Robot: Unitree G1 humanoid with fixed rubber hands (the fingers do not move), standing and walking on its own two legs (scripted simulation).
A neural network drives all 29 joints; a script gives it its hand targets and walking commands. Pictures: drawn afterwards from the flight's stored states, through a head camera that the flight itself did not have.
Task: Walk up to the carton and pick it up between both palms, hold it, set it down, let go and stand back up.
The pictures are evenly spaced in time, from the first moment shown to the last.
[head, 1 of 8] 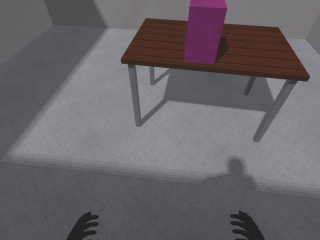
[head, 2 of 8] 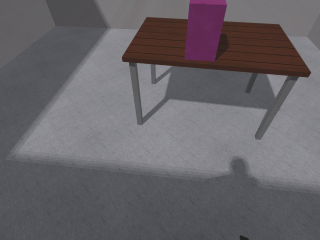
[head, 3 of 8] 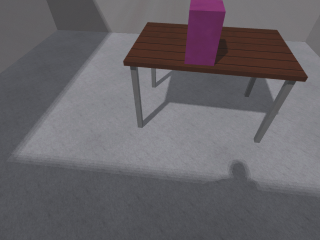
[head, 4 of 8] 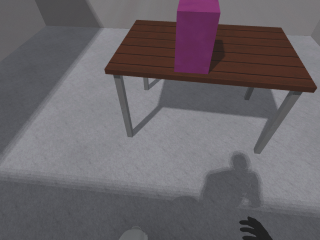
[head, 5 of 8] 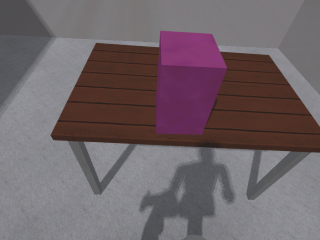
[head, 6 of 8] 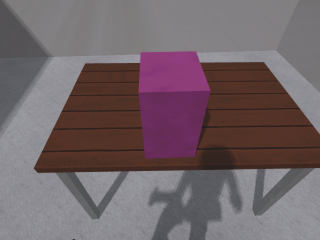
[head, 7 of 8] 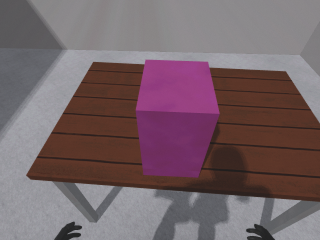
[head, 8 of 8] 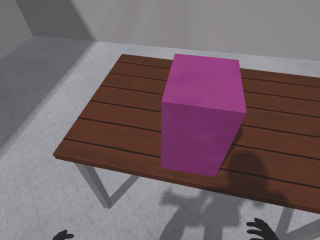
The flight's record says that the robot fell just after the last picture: no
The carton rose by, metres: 0.00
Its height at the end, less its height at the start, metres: +0.00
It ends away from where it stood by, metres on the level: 0.00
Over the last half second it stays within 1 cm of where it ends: yes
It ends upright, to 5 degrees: yes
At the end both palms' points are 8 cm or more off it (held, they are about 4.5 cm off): yes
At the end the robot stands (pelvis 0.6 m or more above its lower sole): yes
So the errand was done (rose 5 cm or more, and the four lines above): no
